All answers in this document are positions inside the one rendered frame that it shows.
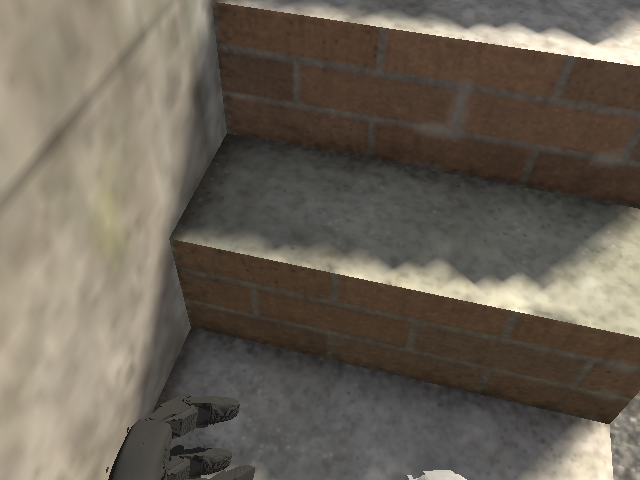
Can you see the left robot hand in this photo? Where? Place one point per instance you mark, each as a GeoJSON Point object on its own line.
{"type": "Point", "coordinates": [146, 452]}

